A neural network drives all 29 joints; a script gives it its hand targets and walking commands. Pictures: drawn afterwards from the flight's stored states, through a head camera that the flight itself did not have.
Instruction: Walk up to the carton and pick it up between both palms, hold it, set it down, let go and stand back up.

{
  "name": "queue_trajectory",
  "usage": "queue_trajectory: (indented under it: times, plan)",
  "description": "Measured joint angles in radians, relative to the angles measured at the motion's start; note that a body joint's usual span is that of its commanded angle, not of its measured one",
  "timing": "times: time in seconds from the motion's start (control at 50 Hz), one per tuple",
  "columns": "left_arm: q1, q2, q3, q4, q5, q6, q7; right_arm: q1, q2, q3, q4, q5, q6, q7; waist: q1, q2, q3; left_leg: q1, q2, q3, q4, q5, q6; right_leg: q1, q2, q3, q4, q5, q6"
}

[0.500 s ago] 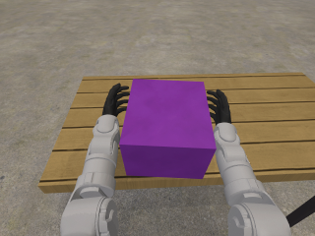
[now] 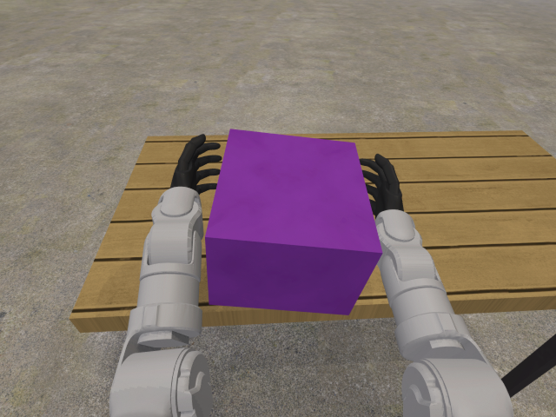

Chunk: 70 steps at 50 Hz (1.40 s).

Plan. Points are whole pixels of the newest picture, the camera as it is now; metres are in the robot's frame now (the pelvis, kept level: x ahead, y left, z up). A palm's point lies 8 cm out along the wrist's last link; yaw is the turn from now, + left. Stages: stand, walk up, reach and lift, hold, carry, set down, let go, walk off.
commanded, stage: reach and lift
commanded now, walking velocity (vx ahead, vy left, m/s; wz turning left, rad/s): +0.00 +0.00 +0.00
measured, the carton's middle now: (286, 218) +0.37 -0.01 +0.13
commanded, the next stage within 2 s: hold in 0.70 s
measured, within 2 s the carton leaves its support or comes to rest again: neither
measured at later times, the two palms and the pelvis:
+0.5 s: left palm (179, 177) +0.40 +0.14 +0.19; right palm (380, 193) +0.38 -0.15 +0.16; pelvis +0.01 +0.00 +0.00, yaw +0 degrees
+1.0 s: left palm (171, 176) +0.37 +0.15 +0.21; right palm (384, 191) +0.37 -0.14 +0.18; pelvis +0.00 +0.00 +0.00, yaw +0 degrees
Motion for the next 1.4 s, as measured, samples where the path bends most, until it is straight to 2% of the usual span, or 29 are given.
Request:
queue_trajectory:
  times: [0.28, 0.58, 0.84, 1.4]
  plan:
    - [0.000, 0.008, 0.000, -0.023, 0.005, 0.023, 0.002, -0.029, 0.000, 0.000, 0.014, 0.003, 0.009, 0.004, 0.000, 0.000, -0.017, 0.000, 0.000, 0.000, -0.007, -0.005, 0.000, -0.003, 0.000, 0.000, 0.000, -0.008, 0.000]
    - [0.000, 0.002, 0.000, -0.159, 0.005, 0.105, 0.000, -0.033, -0.002, 0.025, -0.073, 0.082, 0.045, -0.007, 0.000, -0.001, 0.009, 0.008, 0.000, 0.000, -0.007, -0.010, 0.000, 0.005, 0.000, 0.000, 0.000, -0.014, 0.000]
    - [0.000, 0.000, 0.000, -0.241, 0.006, 0.177, -0.005, -0.032, -0.009, 0.051, -0.133, 0.113, 0.095, -0.016, 0.000, -0.001, 0.022, 0.025, 0.000, 0.000, -0.007, -0.004, 0.000, 0.022, 0.000, 0.000, 0.000, -0.007, 0.000]
    - [0.000, 0.000, 0.000, -0.268, 0.021, 0.250, -0.005, -0.044, -0.011, 0.054, -0.133, 0.123, 0.148, -0.013, 0.000, 0.001, -0.008, 0.026, 0.000, 0.000, -0.007, 0.005, 0.000, 0.023, 0.000, 0.000, 0.000, 0.001, 0.000]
